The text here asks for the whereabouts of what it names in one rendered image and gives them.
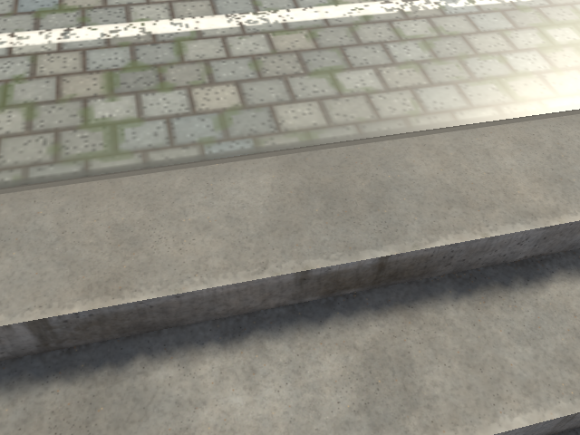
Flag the stairs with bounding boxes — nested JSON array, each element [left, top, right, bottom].
[[0, 220, 580, 435]]

